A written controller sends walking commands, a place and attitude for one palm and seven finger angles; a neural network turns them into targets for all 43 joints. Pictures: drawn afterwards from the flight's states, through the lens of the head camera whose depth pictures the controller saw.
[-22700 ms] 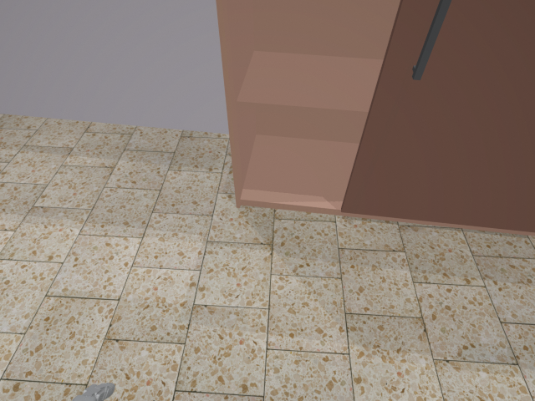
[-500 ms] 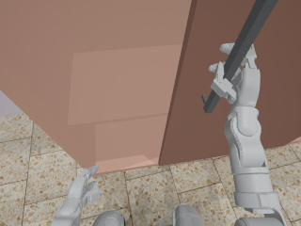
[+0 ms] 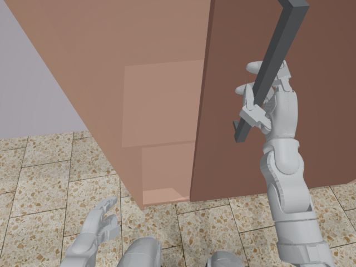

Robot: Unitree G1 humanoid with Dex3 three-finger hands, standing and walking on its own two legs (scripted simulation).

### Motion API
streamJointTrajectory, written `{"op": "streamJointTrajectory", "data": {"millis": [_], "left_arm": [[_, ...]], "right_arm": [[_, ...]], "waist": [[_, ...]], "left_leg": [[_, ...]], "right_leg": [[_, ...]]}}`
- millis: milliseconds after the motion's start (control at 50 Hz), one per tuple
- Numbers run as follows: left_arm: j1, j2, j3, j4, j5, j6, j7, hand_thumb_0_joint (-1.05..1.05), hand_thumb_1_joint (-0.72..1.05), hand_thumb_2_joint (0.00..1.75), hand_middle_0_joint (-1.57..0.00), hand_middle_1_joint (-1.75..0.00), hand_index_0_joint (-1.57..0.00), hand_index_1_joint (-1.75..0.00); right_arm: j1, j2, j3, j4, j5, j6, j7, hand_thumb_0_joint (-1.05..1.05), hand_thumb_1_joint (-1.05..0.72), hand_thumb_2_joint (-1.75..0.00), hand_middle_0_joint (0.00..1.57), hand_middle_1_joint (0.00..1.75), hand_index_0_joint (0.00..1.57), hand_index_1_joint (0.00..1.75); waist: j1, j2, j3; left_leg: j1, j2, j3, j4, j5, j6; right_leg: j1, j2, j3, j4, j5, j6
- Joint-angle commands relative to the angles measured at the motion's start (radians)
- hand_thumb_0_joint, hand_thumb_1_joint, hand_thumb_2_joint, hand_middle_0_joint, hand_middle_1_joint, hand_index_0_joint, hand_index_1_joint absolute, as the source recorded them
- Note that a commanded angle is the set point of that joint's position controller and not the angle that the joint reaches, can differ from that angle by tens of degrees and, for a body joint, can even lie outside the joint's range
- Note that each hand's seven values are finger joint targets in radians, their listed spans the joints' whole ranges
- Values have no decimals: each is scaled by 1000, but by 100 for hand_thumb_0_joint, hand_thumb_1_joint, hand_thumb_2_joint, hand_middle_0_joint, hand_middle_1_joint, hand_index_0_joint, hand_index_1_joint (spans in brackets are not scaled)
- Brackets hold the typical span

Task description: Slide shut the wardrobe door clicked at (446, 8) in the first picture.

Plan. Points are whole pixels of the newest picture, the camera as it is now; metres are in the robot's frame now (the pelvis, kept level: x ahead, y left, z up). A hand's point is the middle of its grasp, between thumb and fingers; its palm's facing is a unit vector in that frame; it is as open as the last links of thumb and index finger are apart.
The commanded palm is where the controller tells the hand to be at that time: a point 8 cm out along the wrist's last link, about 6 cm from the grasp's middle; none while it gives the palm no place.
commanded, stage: step sideways, sliding the door along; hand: right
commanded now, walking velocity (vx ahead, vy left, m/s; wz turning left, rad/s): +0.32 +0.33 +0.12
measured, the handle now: (255, 86) +0.41 -0.15 +0.16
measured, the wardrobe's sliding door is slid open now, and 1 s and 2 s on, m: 0.25 0.00 0.00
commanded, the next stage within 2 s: stop walking and hold the door there in 1.02 s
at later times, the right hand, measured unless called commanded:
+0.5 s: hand (155, 117) +0.35 +0.04 +0.16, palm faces +0.01 +1.00 -0.04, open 5.9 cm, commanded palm +0.33 +0.01 +0.16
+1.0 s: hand (102, 118) +0.34 +0.13 +0.16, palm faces +0.22 +0.97 +0.00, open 5.9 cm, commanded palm +0.31 +0.15 +0.16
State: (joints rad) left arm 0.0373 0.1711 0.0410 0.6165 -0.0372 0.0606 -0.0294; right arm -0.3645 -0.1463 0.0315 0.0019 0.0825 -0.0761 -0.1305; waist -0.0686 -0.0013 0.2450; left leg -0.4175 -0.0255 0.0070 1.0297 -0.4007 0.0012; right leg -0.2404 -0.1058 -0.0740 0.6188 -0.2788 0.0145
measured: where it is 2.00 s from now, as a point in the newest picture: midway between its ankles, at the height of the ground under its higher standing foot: outside the picture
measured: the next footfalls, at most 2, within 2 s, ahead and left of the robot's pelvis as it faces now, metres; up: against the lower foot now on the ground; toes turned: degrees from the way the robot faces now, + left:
left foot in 0.28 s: +0.07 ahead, +0.27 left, +0.00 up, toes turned +7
right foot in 0.46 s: +0.06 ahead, +0.02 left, +0.00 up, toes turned -1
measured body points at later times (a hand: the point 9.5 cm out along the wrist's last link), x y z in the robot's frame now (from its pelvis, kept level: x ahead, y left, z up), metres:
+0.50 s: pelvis -0.02 +0.14 -0.01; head +0.02 +0.13 +0.44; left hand +0.14 +0.39 -0.10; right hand +0.34 -0.01 +0.16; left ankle +0.01 +0.26 -0.70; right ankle +0.02 +0.02 -0.73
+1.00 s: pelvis -0.04 +0.30 +0.00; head -0.01 +0.27 +0.45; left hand +0.12 +0.53 -0.09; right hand +0.33 +0.08 +0.16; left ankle -0.05 +0.41 -0.67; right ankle +0.00 +0.17 -0.73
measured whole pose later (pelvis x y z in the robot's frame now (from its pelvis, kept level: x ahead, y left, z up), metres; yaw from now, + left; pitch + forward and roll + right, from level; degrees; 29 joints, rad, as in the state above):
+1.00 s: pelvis -0.04 +0.30 +0.00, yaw +4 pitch -5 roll +1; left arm 0.13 0.17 0.02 0.66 -0.05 0.04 0.01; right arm -0.40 -0.22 -0.10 0.14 0.09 -0.01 -0.19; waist -0.07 0.04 0.16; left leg -0.39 -0.02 0.01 1.02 -0.37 0.02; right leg -0.23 -0.06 -0.02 0.59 -0.27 0.01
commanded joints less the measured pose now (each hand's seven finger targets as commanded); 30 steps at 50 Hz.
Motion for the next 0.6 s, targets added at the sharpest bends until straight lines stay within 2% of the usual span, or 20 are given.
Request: {"op": "streamJointTrajectory", "data": {"millis": [0, 80, 140, 200, 220, 240, 260, 280, 300, 320, 340, 360, 400, 420, 440, 460, 480, 500, 560, 580], "left_arm": [[-80, 158, 38, -127, 14, -37, -6, 0, 90, 90, -20, -30, -20, -30], [-10, 157, 41, -147, 10, -53, 1, 0, 90, 90, -20, -30, -20, -30], [-16, 147, 38, -156, -7, -74, 8, 0, 90, 90, -20, -30, -20, -30], [-17, 132, 29, -151, -21, -82, 15, 0, 90, 90, -20, -30, -20, -30], [-28, 113, 23, -149, -25, -85, 19, 0, 90, 90, -20, -30, -20, -30], [-34, 74, 10, -147, -32, -85, 25, 0, 90, 90, -20, -30, -20, -30], [-54, 41, 2, -147, -27, -84, 34, 0, 90, 90, -20, -30, -20, -30], [-39, 103, 28, -135, -15, -87, 44, 0, 90, 90, -20, -30, -20, -30], [-52, 114, 28, -111, -7, -97, 49, 0, 90, 90, -20, -30, -20, -30], [-54, 103, 16, -93, -3, -90, 49, 0, 90, 90, -20, -30, -20, -30], [-45, 103, 7, -78, -1, -71, 49, 0, 90, 90, -20, -30, -20, -30], [-29, 114, 7, -77, -1, -54, 52, 0, 90, 90, -20, -30, -20, -30], [-21, 144, 24, -87, 5, -50, 65, 0, 90, 90, -20, -30, -20, -30], [-34, 187, 46, -116, 13, -64, 60, 0, 90, 90, -20, -30, -20, -30], [-55, 164, 43, -123, 10, -64, 45, 0, 90, 90, -20, -30, -20, -30], [-86, 124, 21, -126, 9, -62, 40, 0, 90, 90, -20, -30, -20, -30], [-101, 125, 19, -125, 16, -55, 43, 0, 90, 90, -20, -30, -20, -30], [-82, 136, 20, -98, 20, -52, 42, 0, 90, 90, -20, -30, -20, -30], [-6, 150, 29, -96, 13, -53, 39, 0, 90, 90, -20, -30, -20, -30], [14, 151, 28, -110, 7, -62, 39, 0, 90, 90, -20, -30, -20, -30]], "right_arm": [[-438, -14, 114, -337, -39, -132, 92, 0, -90, -90, 45, 140, 45, 140], [-456, 28, 152, -267, -62, -108, 107, 0, -90, -90, 45, 140, 45, 140], [-447, 5, 121, -218, -53, -113, 99, 0, -90, -90, 45, 140, 45, 140], [-431, 12, 123, -214, -55, -116, 92, 0, -90, -90, 45, 140, 45, 140], [-441, -4, 120, -225, -57, -115, 91, 0, -90, -90, 45, 140, 45, 140], [-456, -11, 126, -241, -62, -110, 85, 0, -90, -90, 45, 140, 45, 140], [-474, -59, 102, -257, -63, -100, 66, 0, -90, -90, 45, 140, 45, 140], [-432, -55, 109, -257, -52, -82, 52, 0, -90, -90, 45, 140, 45, 140], [-472, -95, 50, -318, -45, -85, 33, 0, -90, -90, 45, 140, 45, 140], [-486, -50, 66, -362, -34, -89, 24, 0, -90, -90, 45, 140, 45, 140], [-455, -64, 29, -336, -32, -83, 15, 0, -90, -90, 45, 140, 45, 140], [-416, -99, -6, -313, -36, -82, 11, 0, -90, -90, 45, 140, 45, 140], [-361, -122, -14, -304, -37, -94, 23, 0, -90, -90, 45, 140, 45, 140], [-357, -80, 28, -315, -31, -103, 37, 0, -90, -90, 45, 140, 45, 140], [-335, -42, 56, -262, -28, -101, 50, 0, -90, -90, 45, 140, 45, 140], [-406, -84, 24, -322, -26, -107, 63, 0, -90, -90, 45, 140, 45, 140], [-438, -118, -3, -355, -16, -117, 65, 0, -90, -90, 45, 140, 45, 140], [-401, -141, -19, -296, -38, -113, 63, 0, -90, -90, 45, 140, 45, 140], [-388, -39, 65, -235, -54, -105, 71, 0, -90, -90, 45, 140, 45, 140], [-420, -9, 99, -218, -53, -102, 76, 0, -90, -90, 45, 140, 45, 140]], "waist": [[72, -231, -479], [78, -247, -479], [87, -313, -480], [79, -250, -508], [77, -155, -512], [75, 66, -505], [88, 327, -485], [46, 527, -492], [54, 487, -457], [73, 361, -479], [78, 250, -508], [85, 219, -526], [100, 18, -534], [89, -246, -522], [86, -252, -540], [83, -191, -491], [70, -246, -442], [67, -222, -400], [58, -236, -476], [76, -216, -474]], "left_leg": [[-289, 89, -105, 345, -44, -19], [-63, 79, 32, -4, 62, -21], [78, 48, 103, -231, 50, -23], [261, -6, 148, -470, 193, -25], [326, 5, 119, -569, 271, -16], [370, 91, 1, -682, 374, 33], [391, 261, -274, -722, 501, 136], [301, 319, -444, -795, 328, 217], [295, 319, -441, -757, 335, 252], [338, 298, -297, -668, 431, 255], [358, 256, -184, -595, 544, 225], [359, 217, -118, -538, 583, 190], [163, 124, -24, -310, 445, 96], [-141, 29, 16, -104, 168, 23], [-161, -2, -61, 118, -64, 6], [-201, 37, -115, 246, -35, 0], [-246, 62, -134, 296, -10, 0], [-281, 79, -129, 310, 18, -1], [-96, 89, -26, -33, 70, 6], [-2, 70, 21, -160, 78, 3]], "right_leg": [[374, -417, 284, -194, 705, -266], [244, -308, 26, -194, 617, -152], [198, -293, 2, -154, 533, -130], [126, -221, 1, 16, 351, -74], [79, -172, -12, 133, 232, -48], [-15, -77, -43, 314, 43, -16], [-220, 23, -34, 501, -314, 16], [-232, 74, 57, 672, -392, 10], [-258, 47, 116, 724, -305, 0], [-247, 24, 109, 621, -270, -2], [-182, 10, 78, 390, -263, -12], [-94, 25, 36, 126, -188, -15], [220, 8, 24, -276, 180, -17], [417, -273, 371, -334, 408, -122], [365, -436, 592, -353, 436, -214], [294, -442, 594, -364, 340, -254], [251, -440, 573, -357, 357, -283], [251, -413, 446, -311, 430, -280], [246, -298, 133, -212, 517, -178], [202, -266, 95, -219, 466, -151]]}}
